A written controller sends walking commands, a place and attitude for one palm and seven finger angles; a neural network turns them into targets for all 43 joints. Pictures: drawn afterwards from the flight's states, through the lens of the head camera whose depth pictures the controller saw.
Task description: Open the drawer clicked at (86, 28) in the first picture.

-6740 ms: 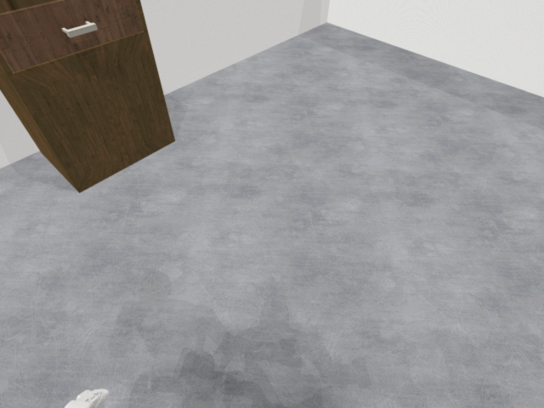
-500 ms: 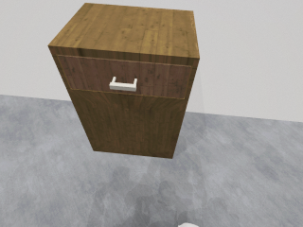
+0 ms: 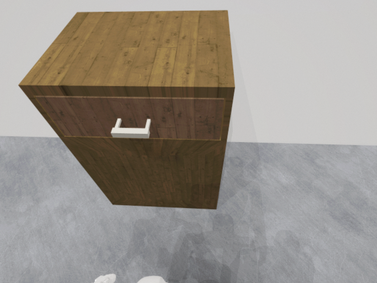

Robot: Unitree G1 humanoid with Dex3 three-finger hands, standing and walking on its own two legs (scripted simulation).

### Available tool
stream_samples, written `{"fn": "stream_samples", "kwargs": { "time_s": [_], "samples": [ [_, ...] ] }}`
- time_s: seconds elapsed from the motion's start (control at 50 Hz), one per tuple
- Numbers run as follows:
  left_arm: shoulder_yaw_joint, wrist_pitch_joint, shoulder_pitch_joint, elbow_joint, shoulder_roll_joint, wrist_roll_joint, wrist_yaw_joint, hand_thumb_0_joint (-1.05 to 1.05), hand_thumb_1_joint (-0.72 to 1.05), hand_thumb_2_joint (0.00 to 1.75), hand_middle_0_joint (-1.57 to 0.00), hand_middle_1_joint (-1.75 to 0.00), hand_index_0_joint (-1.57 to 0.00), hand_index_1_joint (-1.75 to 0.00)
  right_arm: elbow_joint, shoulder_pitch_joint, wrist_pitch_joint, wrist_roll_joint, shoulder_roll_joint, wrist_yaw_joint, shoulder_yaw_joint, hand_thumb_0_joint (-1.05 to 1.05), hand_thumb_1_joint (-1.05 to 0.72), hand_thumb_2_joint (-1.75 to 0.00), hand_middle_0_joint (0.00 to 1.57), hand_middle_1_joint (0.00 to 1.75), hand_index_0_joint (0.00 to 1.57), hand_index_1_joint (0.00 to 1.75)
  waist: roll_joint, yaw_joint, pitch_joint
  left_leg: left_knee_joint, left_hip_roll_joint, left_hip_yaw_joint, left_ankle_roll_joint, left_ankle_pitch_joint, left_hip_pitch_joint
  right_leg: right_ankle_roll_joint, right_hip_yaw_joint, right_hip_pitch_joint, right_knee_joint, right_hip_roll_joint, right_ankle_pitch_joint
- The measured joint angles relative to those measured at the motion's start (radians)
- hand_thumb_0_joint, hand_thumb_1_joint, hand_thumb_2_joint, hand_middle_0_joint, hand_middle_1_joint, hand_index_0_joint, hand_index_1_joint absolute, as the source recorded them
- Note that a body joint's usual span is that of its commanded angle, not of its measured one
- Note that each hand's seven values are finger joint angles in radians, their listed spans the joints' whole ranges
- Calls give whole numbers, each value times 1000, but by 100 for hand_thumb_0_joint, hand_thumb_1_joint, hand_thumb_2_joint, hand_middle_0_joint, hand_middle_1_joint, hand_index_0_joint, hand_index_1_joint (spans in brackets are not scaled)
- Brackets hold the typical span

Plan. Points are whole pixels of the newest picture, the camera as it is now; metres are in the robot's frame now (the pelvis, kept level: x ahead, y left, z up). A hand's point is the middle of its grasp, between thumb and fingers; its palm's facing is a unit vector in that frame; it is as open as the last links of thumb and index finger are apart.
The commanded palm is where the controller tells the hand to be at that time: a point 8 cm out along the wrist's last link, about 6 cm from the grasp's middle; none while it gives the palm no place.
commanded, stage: come to a stop and stand still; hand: left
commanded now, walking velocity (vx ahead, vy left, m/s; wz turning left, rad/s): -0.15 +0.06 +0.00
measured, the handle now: (132, 127) +0.53 +0.20 -0.05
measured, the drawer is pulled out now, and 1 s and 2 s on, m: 0.00 0.00 0.00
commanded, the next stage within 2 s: look again from close up in 1.08 s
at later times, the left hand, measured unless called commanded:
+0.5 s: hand out of the picture -0.01 +0.24 -0.17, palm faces +0.03 -0.97 -0.23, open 7.4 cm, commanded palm none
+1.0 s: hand out of the picture -0.04 +0.17 -0.17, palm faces +0.01 -0.98 -0.18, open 7.3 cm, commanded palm none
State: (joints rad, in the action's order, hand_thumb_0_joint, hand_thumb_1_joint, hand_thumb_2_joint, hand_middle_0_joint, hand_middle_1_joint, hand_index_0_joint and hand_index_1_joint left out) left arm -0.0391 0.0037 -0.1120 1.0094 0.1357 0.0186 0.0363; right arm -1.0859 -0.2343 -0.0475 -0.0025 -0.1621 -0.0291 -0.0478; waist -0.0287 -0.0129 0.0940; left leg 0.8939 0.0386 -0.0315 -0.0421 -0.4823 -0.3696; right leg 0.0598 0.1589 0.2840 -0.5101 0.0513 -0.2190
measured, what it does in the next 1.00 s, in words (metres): steps on the spot: left foot, then right foot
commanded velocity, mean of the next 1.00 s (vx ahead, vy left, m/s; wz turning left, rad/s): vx -0.01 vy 0.00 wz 0.00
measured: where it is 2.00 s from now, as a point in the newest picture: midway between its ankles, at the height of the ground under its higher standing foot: outside the picture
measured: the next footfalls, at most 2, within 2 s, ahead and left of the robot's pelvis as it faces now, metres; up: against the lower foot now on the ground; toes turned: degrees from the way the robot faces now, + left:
left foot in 0.20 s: +0.03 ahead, +0.15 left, +0.00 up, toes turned +1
right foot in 0.52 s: +0.00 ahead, -0.05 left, +0.00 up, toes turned -2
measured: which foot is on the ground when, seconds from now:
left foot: up 0.00-0.18, down 0.20-1.00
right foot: down 0.00-0.20, up 0.22-0.50, down 0.52-1.00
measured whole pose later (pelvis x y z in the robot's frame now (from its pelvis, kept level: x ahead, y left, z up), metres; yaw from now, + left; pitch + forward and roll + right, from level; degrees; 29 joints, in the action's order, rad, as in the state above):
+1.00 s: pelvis -0.03 +0.01 +0.01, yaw -1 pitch -2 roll +1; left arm 0.00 0.00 -0.29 1.14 0.12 0.00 0.03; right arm -1.19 -0.34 -0.02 -0.01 -0.13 -0.03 0.00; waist -0.01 -0.02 0.04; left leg 0.39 0.04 -0.06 -0.02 -0.16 -0.20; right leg 0.04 0.06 0.11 -0.42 -0.01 -0.28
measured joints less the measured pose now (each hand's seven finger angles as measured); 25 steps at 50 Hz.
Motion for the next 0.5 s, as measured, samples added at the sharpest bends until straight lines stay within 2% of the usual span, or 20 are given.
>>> {"fn": "stream_samples", "kwargs": {
  "time_s": [0.1, 0.14, 0.18, 0.2, 0.26, 0.3, 0.34, 0.38, 0.44, 0.5],
  "samples": [
    [-12, -22, -13, -9, 28, 7, -1, -1, 92, 90, -21, -30, -20, -30, 58, 75, -8, -2, -25, 6, -11, 0, -91, -90, 19, 30, 20, 30, 18, 19, 14, -52, -16, 1, -6, 24, -10, -18, -7, 7, -2, 14, 8],
    [-16, -29, -24, -8, 43, 8, -1, -1, 92, 90, -21, -30, -20, -30, 78, 93, -2, -2, -31, 7, -11, 0, -91, -90, 19, 30, 20, 30, 29, 22, 13, -139, -16, -5, -4, 70, 23, -29, -7, 16, -16, 20, 6],
    [-20, -37, -40, -7, 57, 4, -3, 0, 91, 90, -21, -30, -20, -30, 95, 97, 10, -4, -36, 9, -8, 0, -91, -90, 19, 30, 20, 30, 35, 23, 3, -286, -9, -15, 3, 179, 85, -44, -6, 31, -51, 21, -8],
    [-21, -42, -46, -6, 65, 1, -4, 0, 91, 90, -21, -30, -20, -30, 100, 95, 18, -8, -37, 10, -7, 0, -91, -90, 19, 30, 20, 30, 40, 23, -3, -323, -8, -17, 19, 222, 99, -53, -5, 43, -78, 25, -21],
    [-25, -63, -60, 5, 87, -4, -4, 0, 91, 90, -20, -30, -20, -30, 105, 92, 18, -18, -20, 8, 8, 0, -91, -90, 19, 30, 20, 30, 74, 36, -9, -326, -25, -35, 62, 204, 107, -64, -81, 87, -231, 10, -206],
    [-25, -66, -73, 13, 90, -1, -9, 0, 91, 90, -20, -30, -20, -30, 102, 88, 16, -20, -11, 3, 18, 0, -91, -90, 20, 30, 20, 30, 75, 40, -19, -369, -28, -38, 73, 219, 120, -65, -122, 111, -346, -10, -236],
    [-21, -60, -91, 22, 89, -1, -12, 0, 91, 90, -20, -30, -20, -30, 95, 87, 18, -19, -4, 1, 26, 0, -91, -90, 20, 30, 20, 30, 73, 43, -28, -414, -33, -43, 77, 247, 133, -72, -141, 108, -398, -17, -233],
    [-13, -55, -109, 33, 85, -2, -13, 0, 91, 90, -20, -30, -20, -30, 88, 86, 22, -15, 2, 0, 30, 0, -90, -90, 20, 30, 20, 30, 68, 44, -35, -451, -38, -48, 81, 269, 145, -81, -142, 76, -372, -12, -234],
    [1, -52, -130, 53, 72, -4, -13, 0, 91, 90, -20, -30, -20, -30, 74, 83, 30, -11, 12, 1, 32, 0, -90, -89, 20, 30, 20, 30, 60, 39, -43, -481, -46, -58, 82, 288, 152, -89, -134, 3, -248, 0, -235],
    [15, -41, -144, 71, 58, -7, -11, 0, 91, 90, -20, -30, -20, -30, 58, 73, 38, -4, 15, 2, 29, 0, -91, -89, 20, 30, 20, 30, 57, 31, -52, -476, -59, -68, 76, 291, 142, -88, -132, -86, -55, 9, -140]
  ]
}}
